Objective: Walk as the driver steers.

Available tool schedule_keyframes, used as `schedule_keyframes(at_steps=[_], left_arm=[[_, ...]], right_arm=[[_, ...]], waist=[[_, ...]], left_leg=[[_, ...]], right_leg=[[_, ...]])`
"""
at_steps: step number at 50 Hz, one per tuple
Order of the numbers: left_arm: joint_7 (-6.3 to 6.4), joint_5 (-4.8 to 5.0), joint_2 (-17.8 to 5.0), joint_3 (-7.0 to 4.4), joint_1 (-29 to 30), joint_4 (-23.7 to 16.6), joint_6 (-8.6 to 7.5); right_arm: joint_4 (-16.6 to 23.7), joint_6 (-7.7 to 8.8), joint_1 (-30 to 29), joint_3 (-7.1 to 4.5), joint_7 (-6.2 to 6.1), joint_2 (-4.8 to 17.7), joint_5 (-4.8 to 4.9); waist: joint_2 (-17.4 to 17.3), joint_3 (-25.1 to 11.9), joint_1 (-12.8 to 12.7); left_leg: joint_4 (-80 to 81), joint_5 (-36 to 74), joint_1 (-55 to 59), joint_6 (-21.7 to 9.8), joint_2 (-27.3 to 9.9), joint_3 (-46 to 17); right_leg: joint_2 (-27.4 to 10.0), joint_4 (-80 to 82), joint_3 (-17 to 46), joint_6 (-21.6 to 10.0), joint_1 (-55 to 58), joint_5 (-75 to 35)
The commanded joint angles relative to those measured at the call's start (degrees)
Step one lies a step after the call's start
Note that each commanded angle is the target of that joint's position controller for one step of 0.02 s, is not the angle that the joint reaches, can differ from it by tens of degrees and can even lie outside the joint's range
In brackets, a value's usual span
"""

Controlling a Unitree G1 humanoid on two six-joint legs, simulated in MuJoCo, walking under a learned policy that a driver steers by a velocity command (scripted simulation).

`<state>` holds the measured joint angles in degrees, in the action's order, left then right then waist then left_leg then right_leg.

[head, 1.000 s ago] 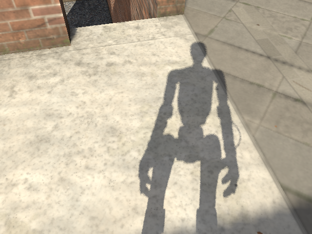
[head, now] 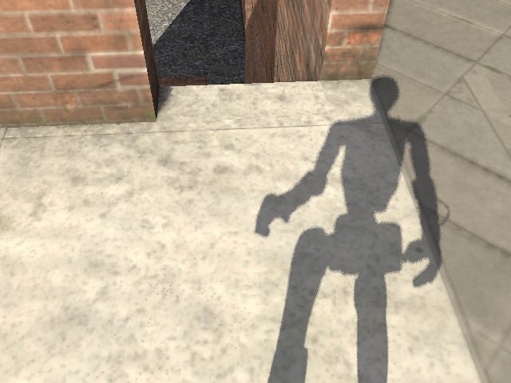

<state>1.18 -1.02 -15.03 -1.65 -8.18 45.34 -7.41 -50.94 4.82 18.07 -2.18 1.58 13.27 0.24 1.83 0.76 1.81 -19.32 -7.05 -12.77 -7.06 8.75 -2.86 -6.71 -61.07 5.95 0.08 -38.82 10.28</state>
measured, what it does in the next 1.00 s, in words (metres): walks ahead: right foot, then left foot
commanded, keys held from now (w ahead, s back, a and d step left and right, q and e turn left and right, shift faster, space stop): w+q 0.22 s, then w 0.30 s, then w+e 0.48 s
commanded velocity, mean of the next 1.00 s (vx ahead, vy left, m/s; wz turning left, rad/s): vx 0.50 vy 0.00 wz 0.08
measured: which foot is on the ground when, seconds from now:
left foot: down 0.00-0.26, up 0.28-0.70, down 0.72-1.00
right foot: up 0.00-0.22, down 0.24-0.74, up 0.76-1.00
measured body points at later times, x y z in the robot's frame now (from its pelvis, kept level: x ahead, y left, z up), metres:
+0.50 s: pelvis +0.27 -0.04 +0.01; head +0.29 -0.05 +0.46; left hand +0.23 +0.23 -0.11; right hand +0.48 -0.26 -0.10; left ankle +0.31 +0.13 -0.67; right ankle +0.27 -0.15 -0.74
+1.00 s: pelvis +0.50 +0.06 +0.00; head +0.51 +0.07 +0.45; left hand +0.62 +0.34 -0.11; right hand +0.56 -0.22 -0.11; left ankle +0.46 +0.16 -0.74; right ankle +0.61 -0.10 -0.66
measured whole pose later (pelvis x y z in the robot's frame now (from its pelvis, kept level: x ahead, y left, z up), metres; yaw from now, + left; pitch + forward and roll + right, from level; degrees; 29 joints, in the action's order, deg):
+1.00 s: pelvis +0.50 +0.06 +0.00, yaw +2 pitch +1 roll +2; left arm 0.1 1.3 -17.4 -4.3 -13.0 43.8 -2.2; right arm -48.7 6.2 18.3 -3.9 0.6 14.7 -0.9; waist 3.2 -0.4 2.4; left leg -15.8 -11.5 -5.4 -2.0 1.2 8.8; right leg -5.6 -59.8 4.5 -0.4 -40.9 6.7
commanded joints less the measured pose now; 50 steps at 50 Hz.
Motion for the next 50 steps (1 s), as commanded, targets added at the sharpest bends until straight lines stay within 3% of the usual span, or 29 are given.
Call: schedule_keyframes(at_steps=[1, 4, 7, 9, 11, 12, 13, 14, 15, 16, 17, 19, 21, 26, 29, 32, 34, 35, 36, 37, 38, 39, 40, 41, 42, 43, 45, 50], left_arm=[[0.95, -0.53, -2.9, -0.79, -0.1, -3.7, 0.56], [0.58, 0.63, -2.2, -0.4, 6.5, -5.9, 0.28], [-0.34, 1.47, -4.4, -0.91, 9.8, -7.7, -0.36], [-1.03, 1.67, -6.0, -1.55, 9.6, -8.4, -1.19], [-0.98, 1.5, -7.7, -2.61, 2.4, -6.7, -1.9], [-0.65, 0.63, -10.2, -3.43, -6.0, -5.4, -2.17], [-0.25, -0.51, -14.7, -4.66, -14.2, -4.4, -1.61], [-0.85, 0.41, -13.7, -4.93, -17.0, -2.5, -0.92], [-0.98, 0.94, -8.0, -3.58, -14.4, -3.4, -0.82], [-1.13, 1.14, -6.1, -2.96, -11.6, -3.8, -0.44], [-1.41, 1.02, -5.6, -2.61, -8.9, -3.9, -0.15], [-1.98, 0.64, -4.3, -2.04, -6.9, -3.3, -0.09], [-2.34, 1.06, -5.1, -2.31, -7.8, -2.2, -0.32], [-1.77, 1.72, -8.1, -2.99, -11.1, 0.1, 0.45], [-1.71, 2.49, -8.9, -2.89, -14.7, 1.7, 1.2], [-1.4, 2.82, -9.8, -3.04, -16.0, 2.5, 1.97], [-1.06, 2.81, -10.8, -3.29, -15.1, 2.6, 2.66], [-0.95, 2.6, -10.3, -3.02, -14.9, 2.5, 2.82], [-1.0, 1.93, -8.1, -2.16, -14.1, 1.6, 2.65], [-0.97, 1.23, -2.3, -0.52, -17.2, -0.3, 1.87], [-0.89, 2.73, -1.8, -0.23, -21.0, -0.2, 1.09], [-0.75, 4.0, -7.4, -1.92, -17.7, -0.2, 1.25], [-0.66, 3.88, -7.8, -2.25, -14.0, -1.0, 1.69], [-0.51, 3.16, -7.0, -2.37, -12.4, -1.2, 2.29], [-0.5, 2.7, -6.2, -2.69, -12.4, -1.1, 3.11], [-0.7, 2.72, -4.9, -2.58, -13.2, -1.0, 3.91], [-0.87, 2.66, -3.4, -2.57, -12.7, -1.6, 4.87], [-1.63, 2.24, -2.7, -2.51, -6.2, -4.7, 4.91]], right_arm=[[5.3, 1.13, -2.8, -2.13, -1.4, 9.3, 0.48], [4.8, 0.45, 1.2, -2.56, -1.85, 10.1, 1.3], [4.7, -0.3, 3.4, -2.54, -2.18, 9.5, 1.66], [5.2, -0.77, 3.0, -2.65, -2.49, 9.7, 1.28], [6.3, -1.23, 1.5, -2.24, -2.59, 8.4, 0.92], [7.2, -0.92, 0.5, -1.06, -2.32, 5.3, 0.34], [8.3, -0.1, 5.7, -0.03, -2.09, 1.9, 1.07], [8.7, 0.49, 9.0, -0.02, -1.95, 4.3, 2.12], [7.6, 0.34, 6.5, -1.06, -1.9, 9.0, 2.54], [8.1, 0.09, 1.8, -1.23, -1.89, 9.5, 1.88], [8.9, 0.12, -0.8, -1.18, -1.87, 8.3, 0.97], [9.4, -0.2, -1.7, -1.23, -1.54, 6.6, 0.46], [9.7, -0.44, -1.6, -0.73, -1.28, 4.7, 0.23], [12.8, 0.22, -10.8, 0.38, -0.91, 3.0, 0.01], [14.5, 0.73, -16.6, 0.34, -0.45, 3.5, 0.51], [15.9, 1.52, -19.2, -0.26, 0.2, 5.4, 0.94], [15.3, 2.06, -16.1, -1.12, 0.25, 7.2, 0.82], [13.6, 2.15, -10.6, -2.17, -0.15, 9.0, 0.6], [11.9, 2.2, -1.8, -3.44, -0.8, 12.0, -0.08], [11.1, 1.63, 6.5, -4.8, -1.36, 17.5, -1.3], [10.1, 1.0, 8.8, -4.47, -1.06, 16.0, -1.09], [10.2, 1.06, 5.8, -3.29, -0.89, 11.7, -0.34], [10.6, 1.11, 1.8, -2.49, -0.74, 9.2, 0.11], [10.6, 1.27, -2.5, -1.92, -0.46, 7.3, -0.07], [10.4, 1.55, -5.2, -1.59, -0.31, 5.7, -0.39], [10.0, 1.85, -6.6, -1.73, -0.24, 5.6, -0.71], [8.9, 2.56, -7.0, -2.31, -0.38, 6.3, -1.01], [6.0, 2.38, -4.6, -3.18, -1.56, 8.6, -1.09]], waist=[[-4.1, 1.4, -1.8], [-5.8, -0.1, 1.4], [-6.0, -0.9, 2.5], [-7.1, -1.3, 1.4], [-8.4, -4.0, -2.6], [-5.8, -10.4, -6.4], [7.1, -18.2, -6.3], [17.9, -19.1, -5.5], [9.4, -11.5, -6.2], [3.4, -5.9, -6.0], [0.9, -2.5, -4.8], [2.1, -0.1, -2.4], [3.3, -0.8, -1.9], [2.6, -0.1, -4.1], [3.3, 1.2, -6.0], [4.0, 1.8, -5.3], [4.3, 0.4, -2.4], [3.6, -2.7, 0.4], [1.5, -9.0, 4.6], [-10.6, -18.0, 5.9], [-19.9, -22.9, 4.9], [-13.1, -14.5, 4.5], [-10.3, -8.7, 3.1], [-7.9, -5.0, 1.2], [-8.9, -2.7, -0.7], [-9.7, -1.5, -2.0], [-7.9, -0.5, -2.9], [-5.0, 1.3, -1.9]], left_leg=[[9.6, 3.5, -12.1, -8.5, -12.0, -11.2], [6.9, 0.6, -7.2, -6.6, -12.2, -13.0], [2.7, -3.7, -0.3, -6.2, -14.6, -18.7], [-1.1, -3.6, 3.0, -5.7, -15.8, -22.4], [-7.7, -0.5, 2.6, -3.7, -13.5, -22.8], [-19.7, -0.4, -2.1, -1.7, -10.8, -18.4], [-37.4, -11.5, -19.5, 2.6, -2.9, -9.0], [-49.0, -26.3, -31.5, 3.6, -4.0, -7.1], [-54.3, -21.8, -35.0, 3.8, -7.1, -9.3], [-54.9, -16.8, -34.5, 4.0, -8.9, -7.5], [-52.1, -13.3, -33.2, 4.2, -10.2, -6.5], [-46.9, -10.2, -28.8, 4.4, -12.7, -4.4], [-43.0, -7.9, -27.2, 5.2, -13.4, -1.8], [-25.0, 4.0, -25.3, 6.1, -13.9, 0.8], [-16.8, 7.6, -20.2, 6.6, -11.8, 2.1], [-11.8, 5.3, -17.4, 5.6, -10.8, 1.1], [-8.2, 3.1, -10.5, 4.5, -9.7, 1.6], [-6.5, 2.2, -1.8, 3.4, -8.9, 2.4], [-7.6, 3.0, 12.0, 1.0, -14.0, -1.7], [-7.9, 1.6, 33.8, -4.7, -28.5, -19.5], [-0.7, -8.0, 35.6, -9.3, -34.6, -36.7], [1.3, -12.8, 28.1, -7.3, -32.4, -31.6], [2.8, -11.8, 20.5, -5.4, -30.1, -23.4], [5.1, -8.2, 13.5, -4.4, -27.4, -17.7], [7.3, -4.9, 8.7, -3.7, -25.3, -12.8], [9.1, -2.1, 4.9, -3.3, -24.2, -9.1], [10.9, 5.3, 2.9, -3.9, -23.7, -3.6], [11.6, 12.0, 5.9, -3.6, -23.5, 5.1]], right_leg=[[2.1, 13.4, -3.2, 2.1, 7.7, -10.8], [5.0, 25.7, -3.1, 2.8, 9.8, -15.4], [5.8, 31.4, -1.0, 2.6, 10.0, -12.9], [6.4, 34.3, -0.5, 1.4, 12.5, -7.9], [6.3, 38.2, -1.7, -1.3, 23.0, -5.0], [-0.4, 36.9, 3.3, -4.9, 35.9, -4.4], [-12.1, 38.4, 22.4, -13.0, 56.6, 2.1], [-18.9, 43.4, 40.9, -17.5, 59.9, 13.4], [-16.6, 44.5, 35.9, -15.5, 53.9, 17.9], [-13.5, 44.9, 26.5, -13.2, 46.8, 13.0], [-10.5, 46.6, 20.7, -12.3, 40.6, 6.9], [-6.7, 49.6, 13.0, -11.5, 33.4, -1.9], [-5.4, 51.2, 8.5, -12.5, 31.7, -9.0], [-4.3, 52.7, 1.5, -12.0, 31.6, -15.1], [-4.0, 51.7, 1.6, -11.5, 30.4, -12.2], [-6.4, 49.3, 5.0, -10.5, 33.0, -9.8], [-6.7, 45.4, 6.1, -9.1, 33.6, -11.6], [-4.4, 39.5, 4.6, -7.9, 32.2, -17.0], [-0.9, 27.1, 1.9, -5.8, 25.8, -15.0], [6.5, 5.5, -3.9, -2.1, 6.0, 3.5], [8.1, -6.9, 0.1, -1.5, -3.7, 23.5], [5.0, -12.2, 2.4, -1.7, -7.3, 19.8], [2.8, -11.9, 0.9, -1.9, -7.6, 14.8], [1.1, -9.7, 0.3, -1.6, -5.3, 10.6], [-0.4, -7.5, 0.4, -1.5, -2.9, 7.8], [-1.1, -6.8, 0.2, -1.3, -0.1, 5.8], [-1.1, -6.5, 0.2, -0.8, 0.1, 2.0], [-0.6, 5.9, 0.4, -0.4, -3.5, -9.7]])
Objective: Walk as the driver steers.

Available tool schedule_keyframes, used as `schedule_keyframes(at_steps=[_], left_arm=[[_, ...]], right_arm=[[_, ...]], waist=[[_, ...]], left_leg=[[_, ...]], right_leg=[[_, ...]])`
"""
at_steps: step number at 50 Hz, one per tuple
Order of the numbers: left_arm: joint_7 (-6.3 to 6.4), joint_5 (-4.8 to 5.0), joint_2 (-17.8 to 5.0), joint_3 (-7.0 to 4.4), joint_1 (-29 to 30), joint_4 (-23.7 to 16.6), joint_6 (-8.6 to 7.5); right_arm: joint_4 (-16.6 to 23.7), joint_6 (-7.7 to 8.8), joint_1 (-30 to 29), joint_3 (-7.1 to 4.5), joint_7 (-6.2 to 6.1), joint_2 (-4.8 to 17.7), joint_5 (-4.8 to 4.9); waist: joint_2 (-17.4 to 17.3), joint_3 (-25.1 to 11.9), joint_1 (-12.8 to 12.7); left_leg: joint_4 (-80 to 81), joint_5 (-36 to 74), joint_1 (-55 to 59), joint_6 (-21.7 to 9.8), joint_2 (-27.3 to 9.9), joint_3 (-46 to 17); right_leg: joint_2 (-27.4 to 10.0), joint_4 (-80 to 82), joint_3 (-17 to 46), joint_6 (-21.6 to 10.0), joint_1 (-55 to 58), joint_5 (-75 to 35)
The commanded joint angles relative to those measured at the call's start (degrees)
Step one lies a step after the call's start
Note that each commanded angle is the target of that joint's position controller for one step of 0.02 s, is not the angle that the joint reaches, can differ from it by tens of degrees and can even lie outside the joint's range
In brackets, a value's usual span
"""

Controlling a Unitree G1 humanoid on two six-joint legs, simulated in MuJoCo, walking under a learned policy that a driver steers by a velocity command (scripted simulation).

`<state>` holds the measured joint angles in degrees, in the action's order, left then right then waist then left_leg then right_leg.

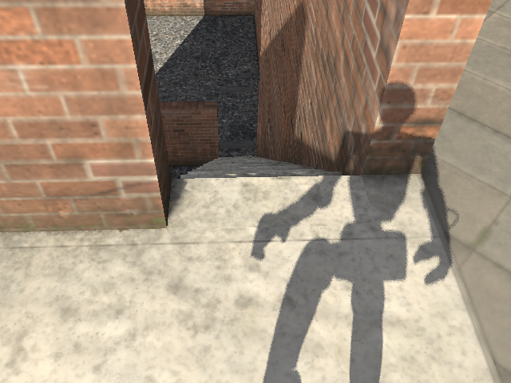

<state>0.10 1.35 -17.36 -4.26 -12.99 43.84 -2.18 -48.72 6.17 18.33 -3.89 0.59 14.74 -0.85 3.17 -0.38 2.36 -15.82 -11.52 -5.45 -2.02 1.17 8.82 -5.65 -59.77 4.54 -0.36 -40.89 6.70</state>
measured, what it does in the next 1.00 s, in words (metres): walks ahead: right foot, then left foot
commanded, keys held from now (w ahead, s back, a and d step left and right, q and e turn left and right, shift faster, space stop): w+e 0.36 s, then w+q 0.34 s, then q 0.30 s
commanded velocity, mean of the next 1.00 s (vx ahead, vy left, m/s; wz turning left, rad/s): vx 0.43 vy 0.00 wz -0.07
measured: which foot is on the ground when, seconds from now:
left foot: down 0.00-0.26, up 0.28-0.80, down 0.82-1.00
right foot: up 0.00-0.24, down 0.26-0.80, up 0.82-1.00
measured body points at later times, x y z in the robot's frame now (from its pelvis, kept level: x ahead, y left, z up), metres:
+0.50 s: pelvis +0.25 -0.09 +0.00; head +0.28 -0.11 +0.45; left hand +0.41 +0.15 -0.10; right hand +0.34 -0.39 -0.11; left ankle +0.37 +0.07 -0.66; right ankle +0.24 -0.15 -0.75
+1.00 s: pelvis +0.50 -0.08 -0.02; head +0.56 -0.07 +0.43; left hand +0.66 +0.19 -0.12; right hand +0.64 -0.36 -0.11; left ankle +0.59 -0.02 -0.75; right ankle +0.46 -0.24 -0.65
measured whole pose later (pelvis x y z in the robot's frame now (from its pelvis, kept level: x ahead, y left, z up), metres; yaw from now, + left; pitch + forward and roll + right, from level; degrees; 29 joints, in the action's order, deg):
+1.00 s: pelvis +0.50 -0.08 -0.02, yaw -1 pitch +3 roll +0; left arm 1.5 -0.7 -18.0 -2.0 -9.7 39.7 -2.1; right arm -38.3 2.0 10.8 -2.9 1.6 17.3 -0.7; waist 1.2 3.7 0.7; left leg -27.4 -5.6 -24.5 -5.1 5.9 -2.1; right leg -0.9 -72.1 4.0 3.2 -33.6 26.6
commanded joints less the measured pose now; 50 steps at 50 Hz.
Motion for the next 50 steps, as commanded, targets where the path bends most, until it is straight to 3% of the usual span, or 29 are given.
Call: schedule_keyframes(at_steps=[1, 5, 8, 10, 11, 12, 13, 14, 15, 16, 17, 18, 20, 22, 25, 30, 35, 36, 38, 39, 40, 41, 42, 43, 44, 45, 46, 48, 50], left_arm=[[-1.0, -0.18, -0.1, 0.29, 0.6, -3.9, -0.41], [-2.67, -0.23, 0.5, 0.92, 9.2, -7.9, -0.48], [-3.59, -0.08, -0.3, 0.77, 12.2, -10.6, -0.36], [-3.81, -0.18, -1.8, -0.01, 10.6, -11.5, -0.11], [-3.72, -0.2, -3.3, -0.9, 6.6, -10.9, 0.08], [-3.35, -0.07, -5.8, -2.49, -1.9, -8.9, 0.14], [-2.22, -0.06, -10.4, -4.68, -11.8, -6.3, 0.58], [-1.58, 0.36, -17.9, -5.74, -10.8, -6.5, 0.29], [-1.61, -0.21, -14.0, -4.36, -12.9, -8.6, -0.64], [-1.91, -0.85, -10.5, -3.32, -11.4, -7.9, -1.39], [-1.84, -0.53, -8.9, -2.82, -8.1, -8.1, -1.71], [-1.85, -0.54, -6.7, -2.1, -3.9, -8.9, -1.64], [-1.63, -1.58, -3.6, -0.91, 0.1, -10.0, -1.87], [-1.52, -1.45, -4.4, -0.96, -0.5, -8.8, -2.69], [-0.89, -1.55, -5.6, -1.09, -3.1, -6.5, -3.24], [-0.41, -1.73, -6.2, -0.95, -4.7, -3.8, -3.52], [-0.37, -1.5, -6.5, -1.2, -7.1, -0.4, -2.63], [-0.24, -1.84, -6.7, -1.22, -5.7, -0.4, -2.35], [0.54, -1.53, -8.0, -1.52, -3.7, -0.9, -1.58], [1.06, -1.38, -8.7, -1.62, -2.7, -1.3, -1.15], [1.5, -1.17, -8.6, -1.43, -1.3, -1.9, -0.8], [1.8, -2.18, -6.9, -0.63, -2.6, -3.2, -1.24], [0.6, -4.11, -0.1, 1.51, -12.5, -3.7, -2.28], [-0.2, -2.42, -5.7, 0.97, -11.5, -2.7, -3.05], [-0.23, -0.8, -7.5, 0.6, -5.0, -5.0, -3.06], [0.45, -1.0, -7.5, 0.73, -0.5, -6.5, -2.42], [0.83, -1.86, -7.7, 0.58, 0.6, -6.2, -1.64], [1.56, -2.28, -7.9, 0.18, -2.0, -6.8, -0.05], [2.57, -2.14, -6.1, 0.58, -4.2, -6.4, 0.61]], right_arm=[[3.5, 0.84, -4.7, -1.58, -0.74, 7.7, 0.1], [1.9, -0.22, -1.4, -2.21, -1.18, 10.1, 0.94], [0.9, -1.44, 0.0, -2.67, -1.18, 11.3, 1.79], [1.0, -2.15, -0.8, -3.08, -1.38, 12.9, 2.13], [1.2, -2.57, -1.2, -3.3, -1.57, 13.8, 2.29], [1.4, -3.02, -2.1, -3.22, -1.77, 13.8, 2.52], [2.3, -2.75, -1.5, -2.51, -1.99, 12.2, 1.78], [5.8, -1.21, 4.1, 0.45, -1.03, 2.9, -0.7], [6.4, 1.52, -0.7, 0.11, -0.34, 6.9, 1.49], [8.4, 2.56, -7.4, -0.81, -0.08, 10.1, 3.67], [8.7, 2.99, -8.2, -0.39, -0.45, 9.2, 3.08], [7.9, 2.69, -7.8, -0.49, -0.76, 8.7, 1.53], [6.1, 0.76, -3.8, -0.96, -0.34, 8.8, 1.29], [5.2, -0.69, -2.8, -0.69, -0.3, 7.0, 0.9], [6.4, -1.54, -7.6, -0.15, -0.54, 5.7, 0.99], [7.8, -1.09, -14.3, 0.45, 0.6, 4.6, 1.9], [10.7, -0.6, -19.1, 0.83, 2.68, 4.0, 2.61], [11.1, -0.54, -18.6, 0.66, 3.27, 4.4, 2.0], [11.3, -0.53, -15.0, -0.15, 3.95, 5.8, 1.06], [10.4, -0.59, -9.9, -1.03, 3.83, 7.5, 0.82], [8.6, -0.59, -1.8, -2.27, 3.38, 9.7, 0.69], [8.3, -0.78, 5.1, -3.56, 2.38, 14.7, 0.15], [10.0, -0.82, 3.0, -3.15, 2.02, 17.8, -0.71], [11.2, -1.25, 4.9, -2.76, 2.14, 14.7, -0.05], [12.4, -1.92, 1.0, -2.37, 1.99, 12.6, 0.71], [13.0, -2.54, -2.5, -1.81, 1.8, 11.1, 1.23], [13.3, -3.22, -3.8, -1.25, 1.24, 10.0, 1.31], [14.1, -3.87, -6.1, -0.99, 0.51, 10.4, -0.12], [14.5, -4.07, -7.9, -0.92, 0.25, 10.5, -0.17]], waist=[[-6.2, 3.0, -1.8], [-5.1, 5.6, 1.5], [-5.6, 6.2, 1.8], [-7.6, 3.6, -0.2], [-8.6, 0.6, -2.7], [-7.8, -3.8, -7.7], [-3.5, -9.3, -12.0], [13.4, -13.1, -5.0], [7.1, -22.5, -8.8], [3.0, -14.7, -9.9], [-0.4, -9.7, -7.3], [-2.5, -6.5, -4.6], [-1.2, -5.1, -1.2], [-1.4, -3.9, -0.7], [-0.7, -0.9, -2.3], [0.0, 2.4, -5.7], [-0.8, 5.6, -7.8], [-0.8, 5.8, -7.0], [1.7, 2.0, -4.7], [2.8, -1.7, -2.4], [1.5, -5.7, 2.1], [-6.0, -12.4, 4.5], [-19.4, -21.5, -2.9], [-11.7, -30.2, 1.7], [-8.4, -23.2, 2.5], [-2.9, -15.1, 1.5], [-0.4, -10.0, 0.1], [-4.5, -6.1, -3.3], [-7.5, -6.5, -4.8]], left_leg=[[8.1, 16.3, -1.1, -8.2, -15.7, -4.9], [7.5, 15.1, 3.7, -7.5, -17.5, -1.7], [4.2, 19.3, 9.2, -6.1, -18.9, 0.0], [-2.4, 36.3, 10.6, -4.8, -18.7, 2.1], [-9.2, 46.0, 10.5, -4.1, -18.1, 3.2], [-20.7, 50.0, 7.4, -2.7, -16.1, 4.9], [-37.1, 38.0, -5.5, 0.0, -13.8, 4.9], [-58.8, -17.3, -33.2, 3.7, -2.8, 1.6], [-66.5, -23.0, -39.6, 3.1, -0.4, -13.1], [-65.6, -17.1, -44.1, 1.6, -3.1, -14.1], [-60.6, -11.8, -42.4, 0.8, -5.6, -13.8], [-55.9, -8.9, -38.4, 1.1, -7.4, -13.7], [-51.3, -5.3, -30.8, 1.7, -9.7, -13.3], [-48.1, -2.3, -29.7, 3.0, -9.7, -11.8], [-40.5, 6.7, -33.7, 3.9, -10.1, -11.5], [-25.2, 20.9, -33.8, 2.2, -7.9, -10.5], [-18.5, 16.4, -37.6, -0.3, -5.5, -10.0], [-16.9, 15.0, -36.2, -0.9, -4.6, -9.3], [-16.8, 10.3, -29.5, -2.1, -1.1, -5.5], [-16.6, 8.7, -23.2, -2.9, 1.5, -3.8], [-13.0, 13.7, -12.2, -4.3, 3.4, -3.5], [-13.5, 35.5, 4.7, -8.9, -6.3, -16.2], [-16.9, 59.4, 24.2, -20.8, -21.9, -41.4], [-13.8, 51.5, 26.6, -23.0, -22.8, -45.6], [-12.0, 44.3, 20.7, -20.3, -20.0, -38.6], [-10.4, 40.9, 11.4, -17.4, -17.5, -33.4], [-7.5, 36.7, 1.7, -16.5, -15.9, -31.2], [-3.6, 33.3, -10.0, -15.8, -13.2, -29.1], [-4.0, 36.2, -13.5, -14.7, -10.1, -25.2]], right_leg=[[-1.5, 8.1, 0.6, -0.2, -0.7, -8.5], [-1.1, 17.3, -3.4, -1.5, -1.1, -9.1], [-0.1, 20.9, -6.0, -3.4, -1.1, -2.8], [3.2, 21.9, -9.5, -5.5, 5.2, 3.1], [5.8, 22.3, -11.3, -6.8, 11.4, 5.5], [9.0, 26.2, -12.5, -8.7, 23.3, 2.8], [6.6, 27.7, -5.5, -11.5, 41.5, 0.4], [-9.5, 31.9, 26.5, -21.7, 61.5, 5.9], [-14.8, 41.7, 44.2, -25.1, 65.2, 12.1], [-12.8, 42.7, 35.5, -21.1, 60.7, 7.1], [-10.3, 42.3, 27.9, -18.9, 52.1, 1.8], [-7.9, 42.6, 22.0, -17.5, 43.9, -2.8], [-5.9, 45.3, 15.3, -16.3, 34.8, -9.7], [-5.3, 47.3, 10.5, -16.4, 31.2, -15.9], [-4.6, 49.6, 5.1, -14.9, 31.3, -17.5], [-4.1, 52.0, -1.1, -11.1, 34.8, -10.6], [-7.9, 49.9, -3.9, -10.8, 44.6, -13.3], [-7.4, 47.2, -5.4, -9.8, 45.0, -19.6], [-6.8, 39.1, -7.0, -7.9, 46.0, -39.0], [-5.6, 32.2, -7.7, -6.6, 46.0, -47.6], [-3.1, 20.5, -9.7, -4.3, 41.9, -48.0], [0.7, 0.7, -11.2, -0.5, 29.0, -27.0], [11.7, -21.2, -6.1, 3.5, 8.0, 33.4], [10.1, -27.7, 3.8, 3.2, 5.2, 32.8], [7.1, -26.0, 3.5, 2.5, 1.5, 28.6], [5.1, -22.0, 1.5, 2.5, 0.2, 25.0], [3.8, -19.0, 0.8, 2.8, 1.8, 22.1], [3.2, -15.0, 0.6, 3.6, 7.9, 19.3], [4.2, -10.2, -0.2, 4.8, 9.8, 16.8]])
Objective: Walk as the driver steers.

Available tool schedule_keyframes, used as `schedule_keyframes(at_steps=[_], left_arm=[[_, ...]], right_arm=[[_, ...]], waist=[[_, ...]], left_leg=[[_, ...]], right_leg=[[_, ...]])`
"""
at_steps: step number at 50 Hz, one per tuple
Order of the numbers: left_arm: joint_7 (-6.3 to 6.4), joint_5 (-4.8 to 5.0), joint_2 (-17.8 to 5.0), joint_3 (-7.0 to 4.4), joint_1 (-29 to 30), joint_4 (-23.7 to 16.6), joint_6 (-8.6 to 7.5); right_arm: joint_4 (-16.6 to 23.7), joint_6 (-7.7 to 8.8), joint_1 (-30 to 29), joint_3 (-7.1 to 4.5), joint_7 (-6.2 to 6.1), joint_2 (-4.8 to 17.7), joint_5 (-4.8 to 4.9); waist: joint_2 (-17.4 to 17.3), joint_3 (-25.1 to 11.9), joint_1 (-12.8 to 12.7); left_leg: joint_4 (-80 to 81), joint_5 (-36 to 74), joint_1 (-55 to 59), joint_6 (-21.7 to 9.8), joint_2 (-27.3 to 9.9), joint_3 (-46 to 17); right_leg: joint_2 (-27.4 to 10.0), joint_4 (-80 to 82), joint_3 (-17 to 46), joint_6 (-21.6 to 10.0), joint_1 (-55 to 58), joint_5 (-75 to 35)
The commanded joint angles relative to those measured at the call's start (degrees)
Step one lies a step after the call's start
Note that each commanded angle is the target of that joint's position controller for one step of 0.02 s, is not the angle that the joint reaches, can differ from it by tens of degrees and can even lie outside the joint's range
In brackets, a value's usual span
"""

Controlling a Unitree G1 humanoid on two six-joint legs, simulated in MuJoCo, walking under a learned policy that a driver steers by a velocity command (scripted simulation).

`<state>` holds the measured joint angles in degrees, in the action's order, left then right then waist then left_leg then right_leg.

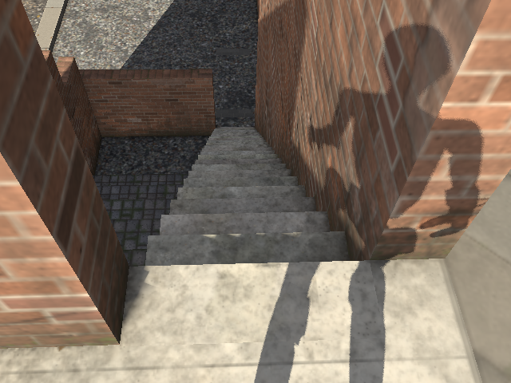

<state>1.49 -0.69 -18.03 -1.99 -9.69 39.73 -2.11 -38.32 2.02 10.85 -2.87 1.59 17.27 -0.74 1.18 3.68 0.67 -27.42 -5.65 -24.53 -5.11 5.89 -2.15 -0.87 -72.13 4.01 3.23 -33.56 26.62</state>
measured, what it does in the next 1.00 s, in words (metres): steps on the spot: right foot, then left foot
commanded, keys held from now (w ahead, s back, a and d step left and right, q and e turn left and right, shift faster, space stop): q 0.28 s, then no key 0.14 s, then e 0.48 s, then w+e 0.10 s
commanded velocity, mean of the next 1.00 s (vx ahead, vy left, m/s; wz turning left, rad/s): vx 0.05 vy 0.00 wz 0.06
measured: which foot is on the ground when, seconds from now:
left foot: down 0.00-0.30, up 0.32-0.58, down 0.60-0.92, up 0.94-1.00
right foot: up 0.00-0.26, down 0.28-0.64, up 0.66-0.90, down 0.92-1.00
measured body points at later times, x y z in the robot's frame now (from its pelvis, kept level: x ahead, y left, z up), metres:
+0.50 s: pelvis +0.06 -0.05 +0.01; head +0.09 -0.06 +0.46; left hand +0.12 +0.25 -0.09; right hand +0.27 -0.29 -0.10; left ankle +0.01 +0.09 -0.67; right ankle +0.11 -0.16 -0.73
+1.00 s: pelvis +0.05 -0.08 +0.00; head +0.08 -0.10 +0.45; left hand +0.16 +0.22 -0.08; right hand +0.20 -0.35 -0.12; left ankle +0.01 +0.08 -0.68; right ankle +0.05 -0.16 -0.73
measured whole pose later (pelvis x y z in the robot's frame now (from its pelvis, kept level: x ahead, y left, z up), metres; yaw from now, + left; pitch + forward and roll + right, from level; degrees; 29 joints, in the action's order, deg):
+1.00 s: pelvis +0.05 -0.08 +0.00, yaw +0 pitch +1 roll +1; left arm -0.8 0.0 -18.4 -3.6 -15.2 37.6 1.5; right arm -42.3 -0.2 9.2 -3.6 -1.1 18.1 0.5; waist -2.2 1.9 -0.2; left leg -56.9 -31.0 -23.9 1.4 -1.9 -1.1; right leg 2.7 -35.2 0.9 -4.5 -17.7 18.8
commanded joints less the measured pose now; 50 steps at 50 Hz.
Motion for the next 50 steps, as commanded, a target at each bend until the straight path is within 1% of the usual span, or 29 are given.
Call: schedule_keyframes(at_steps=[1, 4, 8, 10, 11, 13, 14, 15, 16, 17, 18, 20, 24, 26, 29, 30, 31, 32, 35, 37, 38, 41, 43, 45, 46, 47, 48, 49, 50], left_arm=[[1.55, -0.33, -5.0, -1.59, -7.4, -2.2, 0.65], [1.8, -0.33, -4.5, -1.45, -5.4, -2.7, 1.19], [1.08, -0.21, -4.5, -1.32, -0.7, -3.7, 1.75], [0.53, 0.37, -5.0, -1.36, 1.3, -3.9, 1.37], [0.23, 0.63, -5.2, -1.59, 1.0, -3.6, 0.99], [-0.26, 0.94, -5.5, -1.92, -1.2, -2.5, 0.36], [-0.39, 0.57, -6.8, -2.42, -3.8, -1.2, 0.07], [-0.16, -0.72, -10.5, -3.26, -5.2, -1.3, 0.23], [-0.22, -2.58, -13.5, -4.19, -3.3, -0.4, 1.05], [-0.21, -2.33, -9.4, -3.2, -1.8, -2.1, 0.81], [-0.08, -1.79, -7.1, -2.53, -0.6, -2.9, 0.71], [-0.34, 0.02, -5.1, -1.82, 1.3, -3.0, 0.66], [-0.27, -0.35, -1.9, -0.07, 1.9, -1.3, 1.89], [-0.22, 0.35, -4.9, -1.14, -1.2, -0.2, 2.55], [-0.14, 1.12, -7.3, -2.11, -3.5, -0.3, 2.57], [-0.44, 1.02, -7.4, -2.18, -4.2, -0.4, 1.82], [-1.26, 0.61, -5.7, -1.84, -4.1, -1.8, 0.64], [-1.76, 1.18, -4.5, -1.61, -2.0, -2.3, 0.02], [-1.19, 1.28, -6.1, -2.71, -0.9, -2.5, 1.88], [-0.96, 1.46, -5.4, -3.22, -2.1, -2.3, 3.57], [-0.85, 1.67, -4.2, -2.99, -3.5, -2.1, 4.2], [-1.11, 1.14, -3.8, -2.46, -3.0, -3.6, 5.0], [-2.2, 1.53, -4.7, -2.82, -3.1, -4.7, 5.15], [-2.6, 1.12, -5.7, -3.73, -7.6, -3.5, 4.83], [-1.99, 0.91, -9.1, -4.9, -9.5, -3.6, 4.79], [-1.49, 0.63, -17.0, -6.34, -10.7, -5.3, 4.83], [-2.11, -0.31, -14.5, -5.1, -12.9, -5.6, 3.39], [-2.46, 0.22, -10.0, -3.8, -11.8, -5.6, 1.91], [-2.09, 1.08, -8.4, -3.3, -9.8, -5.5, 1.35]], right_arm=[[4.2, -0.13, -0.4, -2.07, -1.09, 8.5, -0.2], [4.4, -1.7, -0.3, -2.36, -2.36, 9.2, 0.31], [5.0, -2.98, -0.5, -2.75, -3.19, 9.9, 0.25], [5.2, -3.54, 0.3, -2.69, -3.15, 9.6, 0.35], [4.8, -3.69, 1.9, -2.89, -3.08, 9.8, 1.08], [5.1, -4.2, 0.6, -2.94, -3.89, 9.6, 1.3], [5.5, -4.4, 0.4, -2.6, -4.2, 8.5, 1.38], [5.8, -4.38, 2.3, -1.7, -4.21, 5.6, 0.65], [7.9, -3.82, 1.8, -1.49, -3.98, 4.8, 1.11], [6.3, -3.2, 3.4, -2.75, -3.93, 9.5, 0.0], [4.5, -3.39, 4.2, -3.52, -3.91, 10.9, 0.67], [2.7, -4.99, 5.1, -3.12, -4.58, 8.6, 0.29], [2.6, -5.08, 3.6, -0.17, -4.81, 1.3, 0.03], [2.8, -4.47, 0.3, 0.09, -4.32, 1.1, 0.15], [0.5, -4.19, 3.0, -0.82, -3.59, 4.2, 0.46], [0.4, -4.35, 4.9, -1.41, -4.03, 7.1, -0.12], [-0.1, -4.63, 5.8, -2.3, -4.45, 11.0, -1.17], [-1.2, -4.72, 6.5, -2.38, -4.16, 9.9, -1.74], [0.0, -4.07, 1.9, -2.08, -4.51, 8.1, -1.42], [0.1, -3.02, 1.1, -2.01, -4.92, 7.7, -1.01], [0.0, -2.57, 0.7, -2.07, -4.36, 7.7, -0.25], [0.3, -2.39, -3.6, -2.44, -4.19, 8.0, 0.14], [-0.3, -3.39, -2.3, -2.92, -4.0, 9.3, 0.28], [-1.1, -3.42, -1.6, -2.4, -4.05, 8.2, 1.1], [-1.8, -3.06, 1.6, -1.86, -3.75, 6.1, 0.32], [2.9, -2.1, -2.4, -0.62, -3.26, 2.8, -2.31], [3.1, -0.72, -5.7, -1.3, -2.71, 4.4, -0.19], [2.9, -0.06, -7.0, -2.13, -2.17, 6.7, 3.03], [1.9, 0.53, -7.2, -2.61, -1.87, 7.7, 3.14]], waist=[[-5.5, -11.4, -3.2], [-6.1, -13.9, -2.5], [-8.4, -12.0, -0.7], [-10.4, -10.9, 0.3], [-11.1, -11.2, 0.5], [-11.9, -10.8, -1.2], [-10.6, -11.2, -1.9], [-2.3, -12.8, -0.8], [17.3, -9.7, 1.3], [13.0, -11.2, 0.1], [7.6, -11.1, 0.2], [3.8, -8.6, 0.7], [8.6, -8.0, 1.1], [12.0, -6.8, -1.7], [10.4, -5.2, -0.5], [7.7, -6.8, -0.2], [-0.8, -8.8, -1.3], [-8.0, -10.0, -0.3], [-14.2, -5.3, 0.0], [-12.4, -4.5, 0.0], [-11.1, -3.8, -0.6], [-11.5, -4.9, -1.1], [-11.4, -5.5, -0.4], [-8.4, -6.2, -2.4], [0.7, -6.3, -2.1], [17.1, -7.0, -1.4], [12.7, -10.4, -4.6], [7.3, -6.5, -3.9], [4.7, -3.2, -2.9]], left_leg=[[7.0, 31.4, 5.5, -11.0, -14.1, -13.5], [5.6, 23.1, 6.9, -8.8, -12.7, -14.6], [6.3, 1.2, 6.3, -6.2, -11.4, -19.2], [5.3, 0.7, 8.1, -5.8, -11.8, -22.0], [4.4, 3.0, 9.8, -5.6, -12.1, -24.0], [1.7, 6.4, 10.7, -4.4, -11.2, -25.8], [-0.8, 4.6, 7.9, -2.7, -9.3, -24.8], [-9.6, -7.4, 1.2, 0.2, -5.2, -19.3], [-19.4, -26.5, -9.5, 3.9, 3.9, -7.7], [-33.8, -31.1, -11.0, 6.7, 1.0, -8.7], [-39.5, -28.1, -10.9, 7.3, 0.7, -9.2], [-44.0, -23.3, -11.9, 9.3, 0.0, -8.8], [-22.9, -21.0, 0.0, 11.2, -3.9, -2.1], [-10.4, -20.6, 4.4, 11.6, -3.6, 0.6], [6.1, -3.7, 14.9, 8.4, -3.6, 0.5], [4.3, 1.4, 20.7, 6.5, -7.5, -2.0], [-0.9, 11.4, 24.3, 3.2, -12.5, -4.8], [0.8, 8.9, 20.6, -0.3, -14.4, -6.4], [7.0, 10.6, 15.1, -5.9, -22.5, -13.4], [6.7, 20.3, 15.3, -8.4, -25.9, -13.6], [6.4, 22.1, 15.3, -7.3, -25.0, -11.0], [4.4, 22.3, 15.4, -4.7, -21.7, -4.0], [2.7, 18.7, 16.0, -3.8, -21.5, -2.7], [-3.4, 10.9, 12.9, -0.7, -18.9, 1.2], [-14.3, -3.6, 4.8, 3.5, -14.6, 6.1], [-30.6, -31.8, -13.9, 8.2, -5.2, 7.6], [-39.6, -35.5, -17.7, 7.7, -5.3, -2.6], [-40.7, -30.1, -20.7, 5.3, -7.6, -3.7], [-38.0, -24.5, -21.4, 4.0, -9.2, -3.4]], right_leg=[[0.0, 5.0, 0.1, 1.9, 2.4, -4.6], [0.7, 12.5, 0.8, 3.3, 2.3, -8.9], [1.8, 24.8, 2.1, 3.0, 5.2, -10.8], [2.7, 30.5, 2.2, 2.2, 6.6, -9.4], [3.3, 33.4, 2.3, 1.5, 7.8, -9.2], [3.2, 44.1, 1.3, -0.3, 12.4, -13.4], [0.3, 49.3, 1.9, -1.7, 18.8, -19.8], [-10.4, 49.8, 9.7, -5.8, 26.4, -29.7], [-19.3, 53.6, 23.4, -15.5, 26.6, -41.7], [-22.8, 53.3, 26.6, -19.8, 26.3, -44.3], [-20.1, 51.7, 20.9, -18.4, 25.5, -44.1], [-15.2, 50.0, 13.9, -15.2, 24.7, -41.6], [-7.7, 50.8, 5.6, -12.1, 20.3, -33.5], [-7.0, 50.2, 7.7, -12.4, 21.3, -28.3], [-7.7, 49.7, 11.9, -11.6, 17.6, -26.3], [-7.5, 48.7, 12.5, -9.4, 13.9, -24.3], [-3.7, 45.2, 8.4, -6.8, 9.4, -20.4], [0.7, 39.7, 1.5, -4.1, 10.2, -13.8], [2.6, 25.8, -2.5, -1.8, 6.2, -1.3], [1.4, 13.2, -1.1, -1.0, 2.8, 7.4], [0.8, 12.0, -0.6, -0.7, 2.9, 7.6], [-0.9, 21.6, -3.1, -0.2, 8.6, 2.7], [0.1, 29.9, -5.7, -1.1, 12.7, -2.0], [3.0, 44.1, -7.9, -3.6, 21.5, -14.7], [0.1, 49.4, 0.5, -6.4, 28.9, -23.6], [-16.1, 53.3, 28.3, -18.5, 34.4, -28.1], [-21.0, 58.2, 38.7, -26.0, 33.5, -14.3], [-19.1, 59.8, 35.9, -23.9, 33.5, 2.5], [-16.2, 60.5, 31.8, -20.4, 31.4, 11.8]])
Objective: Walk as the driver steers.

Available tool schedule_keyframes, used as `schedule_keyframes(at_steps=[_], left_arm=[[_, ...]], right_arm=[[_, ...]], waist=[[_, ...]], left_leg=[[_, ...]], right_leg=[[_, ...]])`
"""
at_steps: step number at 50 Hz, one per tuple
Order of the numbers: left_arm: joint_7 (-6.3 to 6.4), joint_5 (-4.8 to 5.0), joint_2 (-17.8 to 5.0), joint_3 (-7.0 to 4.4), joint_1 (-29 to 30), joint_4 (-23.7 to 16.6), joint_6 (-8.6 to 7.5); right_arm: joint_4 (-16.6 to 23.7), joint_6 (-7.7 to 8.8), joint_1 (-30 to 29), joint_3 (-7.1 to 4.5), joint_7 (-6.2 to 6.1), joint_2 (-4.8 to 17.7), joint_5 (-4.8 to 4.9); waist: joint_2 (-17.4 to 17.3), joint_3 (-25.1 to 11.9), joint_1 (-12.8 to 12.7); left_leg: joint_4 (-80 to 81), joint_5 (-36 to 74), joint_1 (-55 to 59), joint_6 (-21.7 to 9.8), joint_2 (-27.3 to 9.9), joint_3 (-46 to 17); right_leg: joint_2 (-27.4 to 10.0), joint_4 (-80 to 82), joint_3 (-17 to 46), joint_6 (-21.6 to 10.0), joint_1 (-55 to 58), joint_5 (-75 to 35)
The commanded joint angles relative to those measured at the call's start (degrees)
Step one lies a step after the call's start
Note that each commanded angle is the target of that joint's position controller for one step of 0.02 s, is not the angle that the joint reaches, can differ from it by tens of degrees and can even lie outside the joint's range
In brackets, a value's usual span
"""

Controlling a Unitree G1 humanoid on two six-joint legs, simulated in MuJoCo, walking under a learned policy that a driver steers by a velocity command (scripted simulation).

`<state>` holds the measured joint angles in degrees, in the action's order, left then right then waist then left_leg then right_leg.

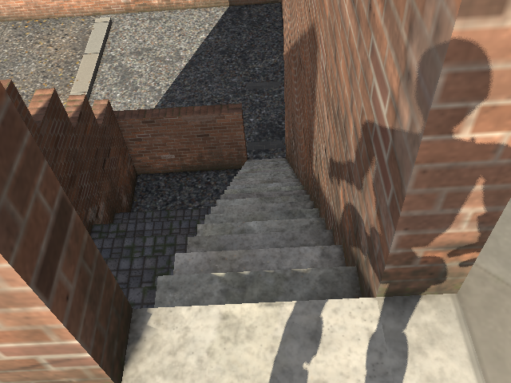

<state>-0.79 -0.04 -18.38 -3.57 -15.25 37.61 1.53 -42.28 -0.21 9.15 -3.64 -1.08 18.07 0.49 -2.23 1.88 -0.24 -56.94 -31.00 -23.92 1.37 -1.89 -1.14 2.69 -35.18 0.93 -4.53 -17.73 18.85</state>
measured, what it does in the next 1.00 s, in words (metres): walks ahead: left foot, then right foot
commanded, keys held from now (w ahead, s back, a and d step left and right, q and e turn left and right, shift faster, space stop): w+e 0.14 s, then w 0.04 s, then w+q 0.74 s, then w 0.06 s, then w+e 0.02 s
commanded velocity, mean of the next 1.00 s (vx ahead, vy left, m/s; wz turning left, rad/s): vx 0.42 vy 0.00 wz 0.14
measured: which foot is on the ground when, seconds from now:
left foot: up 0.00-0.44, down 0.46-0.92, up 0.94-1.00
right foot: down 0.00-0.48, up 0.50-0.88, down 0.90-1.00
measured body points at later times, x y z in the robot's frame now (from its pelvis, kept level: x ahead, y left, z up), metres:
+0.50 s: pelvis +0.18 +0.04 +0.00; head +0.21 +0.04 +0.45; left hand +0.22 +0.33 -0.12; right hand +0.36 -0.23 -0.08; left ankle +0.26 +0.13 -0.73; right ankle +0.00 -0.08 -0.71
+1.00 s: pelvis +0.42 +0.06 -0.01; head +0.43 +0.06 +0.44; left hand +0.50 +0.36 -0.09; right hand +0.56 -0.21 -0.12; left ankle +0.29 +0.14 -0.66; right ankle +0.51 -0.06 -0.73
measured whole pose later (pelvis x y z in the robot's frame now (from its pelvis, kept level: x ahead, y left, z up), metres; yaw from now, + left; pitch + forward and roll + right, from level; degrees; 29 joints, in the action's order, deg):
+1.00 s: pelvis +0.42 +0.06 -0.01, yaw +14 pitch +0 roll -1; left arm 1.4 0.3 -16.0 -2.9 -13.2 38.3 -5.6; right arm -41.2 -0.3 20.7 -4.1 -0.9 17.4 3.0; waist -1.5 0.5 -0.5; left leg -64.0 -30.1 -17.4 -3.7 8.6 -10.1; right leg 1.5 -36.7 1.9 0.4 -22.4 14.3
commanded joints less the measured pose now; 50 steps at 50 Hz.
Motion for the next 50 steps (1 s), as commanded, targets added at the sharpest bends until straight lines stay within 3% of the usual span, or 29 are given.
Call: schedule_keyframes(at_steps=[1, 3, 5, 7, 11, 14, 19, 21, 22, 23, 24, 25, 26, 27, 29, 30, 33, 36, 38, 40, 41, 43, 44, 45, 46, 47, 48, 49, 50], left_arm=[[0.87, 0.65, -7.6, -1.3, -2.4, -3.8, -2.25], [1.84, -0.29, -8.1, -1.27, -1.7, -4.4, -2.46], [2.24, -0.2, -7.8, -1.32, -3.4, -4.2, -3.02], [2.82, 0.85, -8.6, -1.69, -5.1, -3.6, -3.75], [2.13, 1.11, -8.1, -1.78, -6.0, -1.9, -4.84], [1.58, 1.25, -8.7, -1.89, -8.4, -0.4, -4.86], [1.08, 1.19, -8.7, -2.05, -10.7, 2.3, -4.31], [1.16, 1.02, -10.2, -2.38, -9.6, 1.9, -3.46], [1.83, 0.53, -8.1, -1.41, -7.8, 2.0, -2.42], [2.42, -0.55, -8.2, -1.29, -8.6, 0.9, -2.48], [2.96, -2.13, -6.5, -0.26, -7.5, -1.4, -2.74], [2.71, -2.0, -2.9, 0.95, -10.2, -3.5, -4.14], [2.18, -0.67, -6.4, 0.53, -7.0, -3.2, -5.5], [2.07, 0.88, -7.8, 0.16, -2.6, -3.6, -6.93], [1.84, -0.58, -6.7, 0.37, -0.1, -4.6, -8.08], [1.37, -1.81, -6.8, 0.34, -2.2, -4.0, -8.05], [1.47, -1.86, -6.6, 0.0, -3.9, -3.4, -6.32], [1.37, -2.06, -2.6, 1.49, 2.9, -4.9, -6.05], [1.73, -1.11, -1.9, 2.12, 5.4, -5.3, -5.8], [1.53, -1.21, -4.4, 1.25, 5.9, -5.7, -5.75], [1.55, -0.94, -5.3, 0.69, 5.4, -5.2, -5.66], [1.21, -0.8, -5.2, 0.16, 4.3, -4.4, -7.11], [1.4, -0.05, -5.8, -0.78, 2.6, -4.3, -7.44], [2.15, -0.14, -6.6, -1.2, -2.3, -3.2, -8.15], [3.07, 0.06, -10.0, -2.29, -8.0, -2.5, -8.28], [2.85, -0.21, -11.8, -3.45, -14.6, 1.5, -7.49], [2.59, 0.58, -8.5, -3.12, -14.0, 2.4, -6.95], [2.41, 1.06, -6.8, -2.97, -12.3, 2.3, -6.87], [2.55, 1.01, -6.2, -2.46, -10.1, 2.1, -6.61]], right_arm=[[4.9, 3.23, -5.7, -2.16, 0.78, 7.4, 0.91], [4.5, 4.39, -5.9, -2.11, 1.09, 6.2, -0.55], [3.8, 5.38, -5.9, -2.01, 1.56, 5.2, -0.53], [4.9, 5.81, -9.0, -1.59, 1.8, 3.8, -0.36], [4.2, 5.64, -8.8, -1.14, 1.59, 4.2, 0.22], [5.6, 5.9, -13.0, 0.03, 2.1, 2.6, 0.77], [6.8, 6.33, -13.5, 0.52, 3.48, 4.2, 0.96], [6.4, 6.43, -10.8, 0.71, 4.14, 3.9, 0.51], [4.4, 6.58, -5.6, 0.13, 3.92, 4.4, -0.46], [1.7, 6.22, 3.8, -1.12, 3.88, 7.3, 0.2], [0.4, 5.76, 13.4, -2.28, 3.59, 11.7, 1.03], [-0.6, 5.44, 16.5, -2.87, 3.93, 14.8, 1.34], [0.5, 5.44, 14.7, -2.07, 3.73, 10.6, 1.99], [1.3, 5.13, 11.8, -1.94, 3.22, 9.3, 1.07], [3.0, 3.82, 8.0, -1.11, 2.27, 6.7, -0.37], [3.9, 3.21, 5.6, -1.05, 1.53, 6.2, -1.24], [4.5, 3.13, 4.8, -1.09, 0.67, 5.5, -0.46], [4.5, 2.52, 5.8, -1.77, 0.05, 7.2, -0.01], [4.6, 1.1, 8.3, -1.91, 0.22, 7.5, -0.06], [4.7, 0.34, 10.3, -1.88, -0.23, 7.5, -0.11], [4.2, -0.06, 11.9, -1.9, -0.36, 7.5, 0.75], [6.0, -1.14, 11.0, -2.18, -0.58, 6.9, 0.4], [6.1, -0.91, 10.8, -2.49, -0.91, 7.2, 1.55], [6.4, -0.28, 9.8, -2.37, -0.23, 6.3, 2.21], [7.0, 0.48, 12.0, -1.64, 0.22, 3.4, 2.01], [6.2, 1.0, 19.9, -1.2, 0.42, 2.0, 3.79], [5.7, 1.44, 17.9, -1.47, 0.32, 4.0, 3.59], [5.9, 1.71, 12.4, -2.14, 0.1, 5.7, 2.99], [6.3, 0.97, 9.8, -2.04, -0.1, 5.4, 2.1]], waist=[[7.8, 0.6, -1.7], [10.2, 0.5, -1.3], [9.5, -0.6, -1.6], [9.1, -0.3, -2.3], [11.5, 0.8, -3.2], [9.4, 2.4, -5.9], [9.0, 4.3, -6.3], [8.2, 2.4, -4.1], [6.0, -1.3, -0.4], [4.4, -10.5, 2.3], [-3.6, -16.2, 6.0], [-16.7, -18.9, 3.8], [-8.5, -14.9, 6.0], [-4.4, -8.8, 6.5], [1.8, -4.1, 3.7], [-1.8, -2.7, 0.8], [-2.0, -1.8, -1.7], [-1.0, -0.2, 0.1], [-1.0, -0.8, 1.7], [-1.2, -0.5, 1.9], [-2.0, -1.5, 1.8], [-2.7, -3.7, 0.4], [-2.8, -3.9, -1.8], [-0.6, -5.1, -4.8], [6.8, -9.5, -6.2], [23.4, -15.7, -5.4], [24.7, -10.3, -5.3], [15.7, -2.2, -6.1], [8.7, 2.1, -5.0]], left_leg=[[-4.9, 5.6, -21.5, -2.6, -2.0, -4.0], [0.1, 13.7, -16.4, -1.6, -0.9, -2.9], [6.0, 18.8, -14.3, -0.8, 0.5, -2.0], [11.0, 21.0, -13.5, 0.4, 1.4, -1.9], [18.0, 26.0, -10.6, 2.7, 0.1, -1.3], [22.7, 26.2, -11.6, 1.7, -0.6, -0.5], [26.1, 21.7, -11.2, -2.3, -0.4, 0.9], [27.4, 19.7, -6.8, -4.5, 1.7, 3.5], [32.0, 26.1, 2.0, -5.8, 4.1, 4.8], [28.1, 28.8, 16.7, -7.6, 4.1, 3.7], [28.1, 29.3, 31.4, -12.3, -6.1, -11.9], [36.2, 16.6, 43.8, -22.0, -16.2, -38.1], [40.5, 2.7, 43.0, -21.6, -17.1, -42.0], [41.4, 4.3, 37.6, -20.1, -15.6, -35.2], [42.2, 15.5, 27.0, -19.1, -11.3, -28.4], [42.8, 25.7, 21.9, -19.4, -8.7, -25.3], [42.0, 39.8, 13.5, -18.7, -4.5, -16.2], [39.7, 43.2, 6.1, -16.1, -1.2, -12.9], [37.5, 38.1, 5.9, -15.4, -1.7, -15.6], [34.1, 39.3, 10.7, -14.4, -1.9, -20.0], [32.5, 39.8, 13.5, -14.1, -2.8, -21.8], [28.7, 45.5, 12.9, -14.0, -2.0, -23.5], [26.6, 44.2, 12.9, -12.9, -1.2, -24.1], [21.9, 40.4, 10.8, -11.0, 0.8, -22.9], [8.5, 32.6, 3.7, -8.0, 5.0, -19.1], [-9.9, 8.6, -10.9, -4.7, 11.7, -12.4], [-15.1, -5.3, -19.7, -4.6, 10.3, -11.3], [-18.4, -2.5, -23.2, -4.4, 7.6, -10.4], [-20.9, 0.4, -21.4, -4.2, 6.4, -9.3]], right_leg=[[-17.7, 24.2, 32.0, -10.4, 14.4, 19.9], [-13.7, 25.5, 26.7, -8.9, 11.7, 13.1], [-12.3, 25.5, 23.5, -8.8, 12.5, 7.0], [-12.5, 25.7, 23.1, -8.9, 12.5, 4.5], [-12.2, 25.9, 19.4, -7.7, 11.4, 1.6], [-14.3, 25.3, 18.8, -7.9, 13.8, -0.3], [-16.8, 24.4, 16.6, -7.5, 18.6, -7.3], [-16.9, 20.1, 14.1, -6.7, 19.4, -21.9], [-11.1, 9.4, 8.3, -3.4, 18.3, -37.2], [-10.9, 1.9, 5.9, -2.3, 12.8, -43.1], [-7.1, -15.5, 2.2, 0.9, 0.0, -28.3], [2.7, -33.8, 1.2, 5.8, -21.9, 10.5], [-0.6, -40.3, 5.8, 5.3, -30.5, 10.6], [-3.6, -41.5, 4.6, 4.6, -33.8, 4.8], [-6.4, -35.0, 5.0, 5.0, -30.1, -2.1], [-6.3, -34.5, 4.9, 5.7, -26.1, -2.8], [-6.6, -24.7, 2.0, 8.5, -18.7, -4.0], [-4.5, -10.3, 0.2, 8.6, -11.5, -14.1], [-3.6, -5.7, 1.1, 8.5, -8.2, -18.7], [-3.3, -1.7, 3.7, 7.4, -8.6, -19.7], [-3.0, -0.7, 4.4, 6.6, -8.2, -18.5], [-1.6, -3.3, 3.6, 5.4, -2.1, -15.6], [-1.1, 1.0, 3.3, 4.7, 1.4, -12.4], [-3.1, 5.9, 4.8, 3.4, 8.8, -13.4], [-11.0, 5.6, 13.0, -0.7, 20.9, -13.4], [-19.6, 9.4, 31.8, -10.2, 31.8, 1.8], [-22.4, 16.8, 41.3, -12.3, 28.5, 14.7], [-21.2, 18.4, 39.0, -11.6, 22.8, 19.7], [-20.2, 19.5, 36.7, -10.8, 16.2, 18.2]])
Next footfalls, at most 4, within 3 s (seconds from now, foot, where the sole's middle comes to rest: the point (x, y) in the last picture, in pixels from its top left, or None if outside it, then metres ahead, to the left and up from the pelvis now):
0.46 left None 0.30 0.13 -0.77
0.90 right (305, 351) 0.55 -0.05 -0.77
1.26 left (186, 342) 0.58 0.27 -0.77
1.74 right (269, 302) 0.80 0.05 -0.98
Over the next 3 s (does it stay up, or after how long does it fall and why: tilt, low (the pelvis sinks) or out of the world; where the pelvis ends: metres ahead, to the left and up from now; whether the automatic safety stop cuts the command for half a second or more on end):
stays up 1.30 0.16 -0.61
